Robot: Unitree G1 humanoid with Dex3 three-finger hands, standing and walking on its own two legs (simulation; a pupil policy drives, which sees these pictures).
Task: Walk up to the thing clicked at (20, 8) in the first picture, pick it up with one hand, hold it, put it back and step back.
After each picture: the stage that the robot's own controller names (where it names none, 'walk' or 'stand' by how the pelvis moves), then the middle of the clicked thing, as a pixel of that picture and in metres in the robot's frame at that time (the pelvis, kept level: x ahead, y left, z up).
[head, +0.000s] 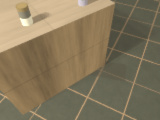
stand; (24, 14) +0.81 +0.35 -0.01
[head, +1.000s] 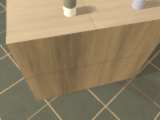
walk; (69, 3) +0.76 +0.11 +0.02
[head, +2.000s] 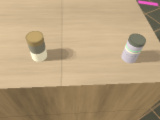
rise first; (37, 46) +0.49 +0.20 +0.02
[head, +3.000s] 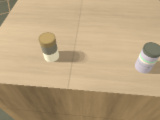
stand; (49, 47) +0.49 +0.17 +0.01
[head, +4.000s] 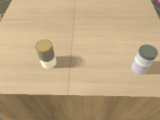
stand; (46, 54) +0.47 +0.18 -0.01
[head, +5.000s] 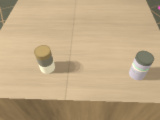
stand; (45, 59) +0.46 +0.18 -0.01
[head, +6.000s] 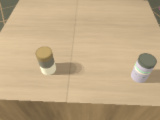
stand; (46, 61) +0.45 +0.18 -0.01
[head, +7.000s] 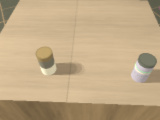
stand; (46, 61) +0.45 +0.18 -0.01
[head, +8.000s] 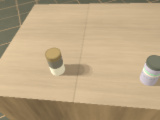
rise first; (55, 62) +0.46 +0.17 -0.01
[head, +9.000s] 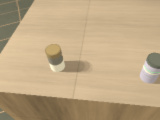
go down; (55, 58) +0.47 +0.17 -0.01
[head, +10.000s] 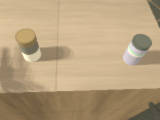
go down; (29, 46) +0.47 +0.17 +0.02
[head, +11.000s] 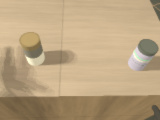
go down; (33, 49) +0.46 +0.17 +0.03
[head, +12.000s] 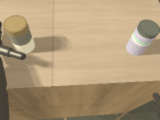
close in; (20, 35) +0.47 +0.18 +0.06
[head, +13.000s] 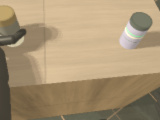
lift; (8, 27) +0.50 +0.19 +0.07
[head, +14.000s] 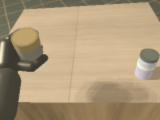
lift; (30, 51) +0.33 +0.16 +0.21
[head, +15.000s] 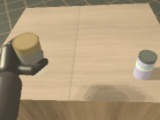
hold; (31, 55) +0.33 +0.16 +0.19
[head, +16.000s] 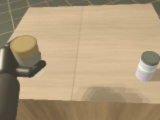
hold; (29, 58) +0.32 +0.17 +0.18
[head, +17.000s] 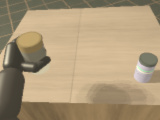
crouch; (34, 54) +0.34 +0.16 +0.19
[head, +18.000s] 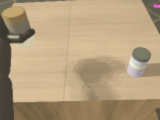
crouch; (19, 28) +0.45 +0.19 +0.19
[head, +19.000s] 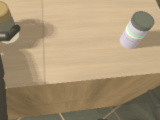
lower; (2, 23) +0.51 +0.20 +0.07
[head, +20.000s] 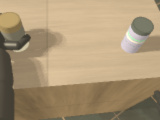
lower; (14, 33) +0.49 +0.18 +0.07
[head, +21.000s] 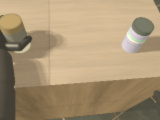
lower; (16, 34) +0.48 +0.18 +0.07
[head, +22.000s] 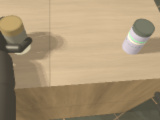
lower; (16, 36) +0.48 +0.18 +0.06
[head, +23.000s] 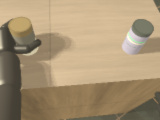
open; (24, 37) +0.47 +0.16 +0.06
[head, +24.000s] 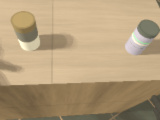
rise; (27, 32) +0.47 +0.15 +0.06
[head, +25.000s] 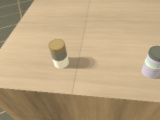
sink last; (59, 54) +0.47 +0.15 +0.03
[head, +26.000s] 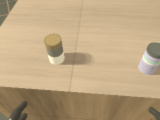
stand; (55, 49) +0.47 +0.15 +0.03
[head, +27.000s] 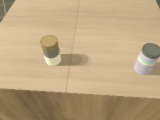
stand; (51, 50) +0.47 +0.15 +0.03
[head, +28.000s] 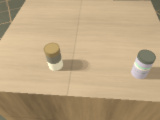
walk; (53, 57) +0.48 +0.16 -0.01
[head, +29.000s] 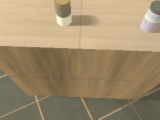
walk; (63, 10) +0.62 +0.11 +0.02
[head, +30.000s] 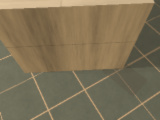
walk; out of the picture +0.90 +0.22 +0.02
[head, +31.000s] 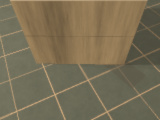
stand; out of the picture +1.13 +0.16 +0.01
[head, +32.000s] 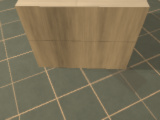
stand; out of the picture +1.12 +0.14 -0.01
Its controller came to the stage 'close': yes
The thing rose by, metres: 0.21
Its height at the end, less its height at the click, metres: +0.00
